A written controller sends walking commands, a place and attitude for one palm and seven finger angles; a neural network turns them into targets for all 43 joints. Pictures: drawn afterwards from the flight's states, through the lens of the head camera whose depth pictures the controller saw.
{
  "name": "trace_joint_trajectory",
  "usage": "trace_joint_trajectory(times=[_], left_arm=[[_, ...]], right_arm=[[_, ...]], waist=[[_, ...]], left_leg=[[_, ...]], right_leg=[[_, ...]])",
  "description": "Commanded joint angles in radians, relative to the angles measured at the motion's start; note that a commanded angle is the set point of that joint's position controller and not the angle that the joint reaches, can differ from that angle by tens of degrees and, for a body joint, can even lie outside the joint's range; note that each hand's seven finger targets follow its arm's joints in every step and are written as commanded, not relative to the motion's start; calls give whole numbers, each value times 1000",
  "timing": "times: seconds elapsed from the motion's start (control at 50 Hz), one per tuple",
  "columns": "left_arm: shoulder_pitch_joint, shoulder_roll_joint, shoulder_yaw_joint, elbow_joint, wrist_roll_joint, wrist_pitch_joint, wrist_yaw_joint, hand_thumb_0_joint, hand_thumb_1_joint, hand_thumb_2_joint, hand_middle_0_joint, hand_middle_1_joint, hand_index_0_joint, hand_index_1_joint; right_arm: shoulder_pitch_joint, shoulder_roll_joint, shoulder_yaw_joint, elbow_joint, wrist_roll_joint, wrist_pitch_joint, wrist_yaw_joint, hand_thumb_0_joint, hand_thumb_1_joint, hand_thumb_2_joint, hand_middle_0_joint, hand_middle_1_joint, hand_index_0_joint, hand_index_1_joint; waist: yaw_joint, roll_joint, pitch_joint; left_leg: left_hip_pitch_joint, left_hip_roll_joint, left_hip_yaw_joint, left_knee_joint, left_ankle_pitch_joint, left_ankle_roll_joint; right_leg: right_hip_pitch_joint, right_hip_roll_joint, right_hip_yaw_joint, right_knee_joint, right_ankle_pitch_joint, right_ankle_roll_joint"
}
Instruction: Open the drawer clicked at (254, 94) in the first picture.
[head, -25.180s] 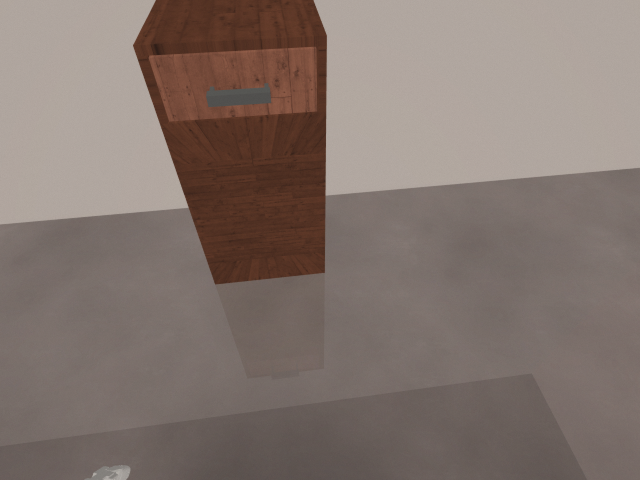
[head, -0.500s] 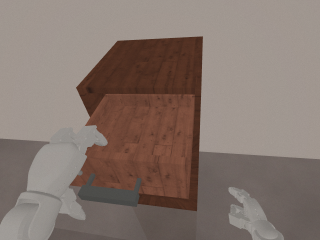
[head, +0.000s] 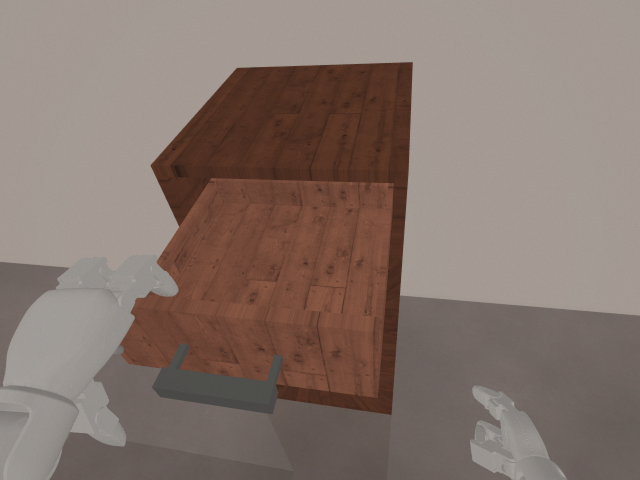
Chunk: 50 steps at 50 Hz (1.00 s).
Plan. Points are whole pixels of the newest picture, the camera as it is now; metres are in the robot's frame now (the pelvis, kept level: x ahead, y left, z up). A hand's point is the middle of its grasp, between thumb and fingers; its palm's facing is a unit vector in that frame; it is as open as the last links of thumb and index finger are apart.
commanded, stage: draw the hand back to the body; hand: left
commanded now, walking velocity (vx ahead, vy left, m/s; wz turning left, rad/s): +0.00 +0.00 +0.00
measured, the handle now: (222, 373) +0.24 +0.17 +0.03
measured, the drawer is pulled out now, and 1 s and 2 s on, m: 0.27 0.27 0.27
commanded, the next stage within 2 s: step back with the hand held close in 1.04 s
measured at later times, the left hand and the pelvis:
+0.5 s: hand (121, 305) +0.21 +0.21 +0.20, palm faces +0.33 -0.86 -0.38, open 11.7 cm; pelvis +0.03 +0.00 +0.00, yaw +0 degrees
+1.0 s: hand (99, 311) +0.20 +0.23 +0.20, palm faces +0.42 -0.82 -0.39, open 7.7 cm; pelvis +0.03 +0.00 +0.01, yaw +1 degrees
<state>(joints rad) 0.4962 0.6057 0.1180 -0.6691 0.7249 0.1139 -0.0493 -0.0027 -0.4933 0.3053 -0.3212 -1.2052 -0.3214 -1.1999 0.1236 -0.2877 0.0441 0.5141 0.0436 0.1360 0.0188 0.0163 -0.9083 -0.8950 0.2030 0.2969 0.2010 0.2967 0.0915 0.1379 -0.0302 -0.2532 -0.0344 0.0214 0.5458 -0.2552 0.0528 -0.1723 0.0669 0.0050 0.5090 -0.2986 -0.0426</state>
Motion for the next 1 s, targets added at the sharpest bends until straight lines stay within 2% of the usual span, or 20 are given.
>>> trace_joint_trajectory(times=[0.0, 0.02, 0.04, 0.06, 0.08, 0.1, 0.12, 0.14, 0.16, 0.2, 0.22, 0.24, 0.32, 0.36, 0.4, 0.52, 0.58, 0.6, 0.82, 0.98], left_arm=[[-72, 215, 193, -205, -23, -28, 48, 0, -500, 300, -300, -1200, -300, -1200], [-62, 201, 172, -201, -3, -32, 42, 0, -500, 300, -300, -1200, -300, -1200], [-147, -225, 130, -234, -711, -140, 86, 0, -465, 315, -298, -1178, -298, -1178], [-10, -117, 196, -89, -719, -182, 119, 0, -430, 330, -295, -1155, -295, -1155], [-10, -96, 239, -173, -783, -216, 133, 0, -395, 345, -292, -1133, -292, -1133], [-48, -28, 299, -214, -801, -246, 155, 0, -360, 360, -290, -1110, -290, -1110], [-69, -101, 234, -255, -799, -278, 156, 0, -325, 375, -287, -1087, -287, -1087], [-50, -82, 257, -227, -803, -290, 165, 0, -290, 390, -285, -1065, -285, -1065], [-19, -115, 239, -179, -807, -296, 166, 0, -255, 405, -282, -1043, -282, -1043], [-61, -93, 252, -214, -807, -308, 174, 0, -185, 435, -277, -997, -277, -997], [-38, -133, 223, -181, -807, -313, 171, 0, -150, 450, -275, -975, -275, -975], [-36, -133, 223, -187, -812, -313, 168, 0, -115, 465, -273, -952, -273, -952], [-7, -133, 234, -173, -818, -316, 162, 0, 25, 525, -262, -863, -262, -863], [5, -118, 253, -178, -824, -311, 160, 0, 95, 555, -257, -817, -257, -817], [-7, -98, 278, -195, -828, -308, 162, 0, 165, 585, -252, -772, -252, -772], [20, -92, 308, -150, -830, -300, 167, 0, 375, 675, -237, -637, -237, -637], [13, -84, 325, -114, -835, -292, 167, 0, 480, 720, -230, -570, -230, -570], [-3, -74, 337, -122, -835, -293, 169, 0, 515, 735, -228, -548, -228, -548], [-38, -75, 325, -115, -830, -285, 175, 0, 900, 900, -200, -300, -200, -300], [-35, -73, 335, -83, -836, -284, 174, 0, 900, 900, -200, -300, -200, -300]], right_arm=[[-223, -87, -30, -205, 18, -78, -10, 0, -900, -900, 200, 300, 200, 300], [-196, -77, -24, -209, 1, -76, -9, 0, -900, -900, 200, 300, 200, 300], [-123, 22, -33, -219, 8, -157, -38, 0, -900, -900, 200, 300, 200, 300], [-88, -19, -39, -165, -8, -198, -58, 0, -900, -900, 200, 300, 200, 300], [-92, -26, -37, -164, -7, -213, -72, 0, -900, -900, 200, 300, 200, 300], [-107, -40, -40, -147, -7, -242, -81, 0, -900, -900, 200, 300, 200, 300], [-91, -15, -31, -150, -17, -264, -85, 0, -900, -900, 200, 300, 200, 300], [-79, -17, -34, -138, -15, -284, -89, 0, -900, -900, 200, 300, 200, 300], [-78, -18, -34, -120, -20, -288, -89, 0, -900, -900, 200, 300, 200, 300], [-80, -24, -37, -107, -17, -309, -89, 0, -900, -900, 200, 300, 200, 300], [-67, -18, -29, -95, -24, -310, -85, 0, -900, -900, 200, 300, 200, 300], [-71, -18, -34, -100, -19, -315, -81, 0, -900, -900, 200, 300, 200, 300], [-70, -30, -40, -78, -23, -310, -74, 0, -900, -900, 200, 300, 200, 300], [-76, -32, -45, -81, -22, -305, -73, 0, -900, -900, 200, 300, 200, 300], [-80, -35, -50, -80, -18, -302, -76, 0, -900, -900, 200, 300, 200, 300], [-71, -36, -59, -69, -14, -278, -81, 0, -900, -900, 200, 300, 200, 300], [-77, -38, -63, -72, -10, -263, -84, 0, -900, -900, 200, 300, 200, 300], [-81, -42, -64, -67, -10, -262, -86, 0, -900, -900, 200, 300, 200, 300], [-80, -42, -59, -60, -14, -255, -85, 0, -900, -900, 200, 300, 200, 300], [-90, -37, -60, -69, -8, -250, -84, 0, -900, -900, 200, 300, 200, 300]], waist=[[-1, -67, -83], [19, -86, -107], [-92, -209, -14], [-72, -223, 25], [-52, -222, -12], [-48, -189, -33], [-47, -134, -66], [-45, -152, -63], [-43, -129, -20], [-42, -30, -5], [-41, -22, 13], [-41, -43, -4], [-38, -34, -16], [-35, -75, -45], [-37, -65, -56], [-42, -80, -67], [-42, -132, -59], [-41, -100, -62], [-44, -52, -50], [-42, -89, -18]], left_leg=[[109, 52, -49, -60, 137, -19], [101, 44, -49, -45, 167, -13], [192, 62, -43, -62, 93, 5], [184, 77, -56, -77, 36, -5], [178, 74, -61, -96, 58, -9], [181, 76, -58, -93, 48, -16], [191, 63, -49, -89, 74, -12], [191, 72, -55, -93, 100, -16], [174, 67, -50, -99, 102, -15], [174, 71, -53, -103, 116, -23], [153, 66, -59, -111, 127, -24], [160, 75, -65, -115, 154, -27], [162, 78, -67, -112, 228, -29], [171, 81, -66, -109, 264, -29], [175, 82, -64, -104, 289, -33], [192, 83, -63, -102, 313, -35], [186, 81, -57, -104, 296, -31], [190, 78, -56, -100, 307, -30], [198, 70, -62, -109, 289, -28], [181, 75, -64, -127, 202, -28]], right_leg=[[-89, -60, 59, -125, 117, 19], [-84, -62, 34, -116, 138, 21], [-98, -48, -10, -137, 135, 8], [-123, -41, 5, -146, 73, 4], [-88, -60, 4, -156, 87, 11], [-78, -59, 26, -152, 84, 12], [-61, -69, 9, -153, 99, 11], [-59, -74, 7, -142, 116, 11], [-67, -70, 4, -152, 122, 9], [-62, -74, 22, -158, 130, 0], [-55, -74, 0, -155, 140, -1], [-37, -76, 2, -142, 160, -1], [-15, -73, -8, -136, 227, -4], [3, -74, -10, -129, 263, 0], [14, -75, -5, -126, 289, -1], [4, -75, -11, -130, 303, 5], [4, -77, -9, -135, 313, 10], [11, -78, -3, -138, 329, 6], [6, -78, -9, -152, 306, 6], [-11, -76, -6, -169, 225, 9]])
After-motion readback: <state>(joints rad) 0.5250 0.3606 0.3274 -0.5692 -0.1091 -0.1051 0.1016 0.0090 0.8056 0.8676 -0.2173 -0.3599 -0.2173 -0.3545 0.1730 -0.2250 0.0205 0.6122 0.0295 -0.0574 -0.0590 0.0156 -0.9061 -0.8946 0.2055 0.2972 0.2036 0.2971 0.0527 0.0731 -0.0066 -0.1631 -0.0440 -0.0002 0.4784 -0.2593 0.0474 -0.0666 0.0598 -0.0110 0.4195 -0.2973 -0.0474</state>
